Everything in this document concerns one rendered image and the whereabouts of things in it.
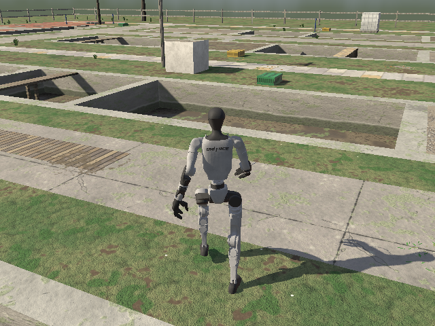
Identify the robot right shin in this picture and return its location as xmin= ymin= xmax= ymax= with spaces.
xmin=228 ymin=235 xmax=241 ymax=284

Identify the left robot forearm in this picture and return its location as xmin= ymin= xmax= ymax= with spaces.
xmin=175 ymin=165 xmax=191 ymax=201

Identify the left robot upper arm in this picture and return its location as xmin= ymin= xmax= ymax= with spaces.
xmin=185 ymin=137 xmax=203 ymax=176

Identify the right robot forearm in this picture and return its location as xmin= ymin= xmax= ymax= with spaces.
xmin=244 ymin=161 xmax=251 ymax=173

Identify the left robot hand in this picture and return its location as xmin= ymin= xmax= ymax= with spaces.
xmin=172 ymin=199 xmax=188 ymax=219

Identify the robot shin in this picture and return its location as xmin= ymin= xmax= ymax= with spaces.
xmin=228 ymin=235 xmax=241 ymax=284
xmin=198 ymin=206 xmax=208 ymax=248

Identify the right robot upper arm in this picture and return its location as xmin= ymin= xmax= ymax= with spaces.
xmin=231 ymin=136 xmax=250 ymax=170

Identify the robot left shin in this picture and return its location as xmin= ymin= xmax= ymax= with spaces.
xmin=198 ymin=206 xmax=208 ymax=248

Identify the right robot hand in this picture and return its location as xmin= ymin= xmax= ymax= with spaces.
xmin=234 ymin=167 xmax=251 ymax=179

